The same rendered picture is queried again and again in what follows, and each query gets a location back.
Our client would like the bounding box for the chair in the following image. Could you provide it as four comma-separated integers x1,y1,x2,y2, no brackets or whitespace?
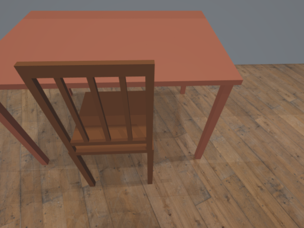
14,60,155,187

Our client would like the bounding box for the table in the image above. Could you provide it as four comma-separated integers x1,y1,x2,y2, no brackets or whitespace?
0,11,243,165

